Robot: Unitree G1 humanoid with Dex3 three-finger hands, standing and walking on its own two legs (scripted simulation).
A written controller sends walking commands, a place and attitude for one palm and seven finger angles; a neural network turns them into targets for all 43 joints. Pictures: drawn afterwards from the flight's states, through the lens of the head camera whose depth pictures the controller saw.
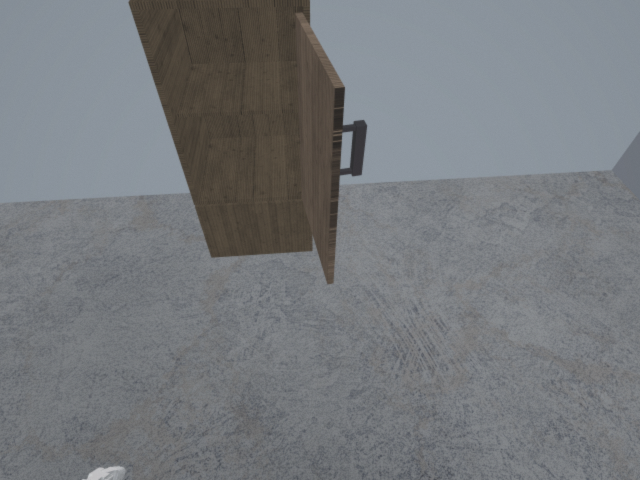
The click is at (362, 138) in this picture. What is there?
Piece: cupboard door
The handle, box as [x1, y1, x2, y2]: [340, 120, 366, 175]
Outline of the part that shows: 363,120 354,121 353,124 343,125 342,132 352,130 353,135 350,167 340,169 340,174 361,174 366,124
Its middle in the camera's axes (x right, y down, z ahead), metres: +0.06 -0.19 +0.83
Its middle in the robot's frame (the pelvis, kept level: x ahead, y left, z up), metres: +0.75 -0.02 -0.02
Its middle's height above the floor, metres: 0.75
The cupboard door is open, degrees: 98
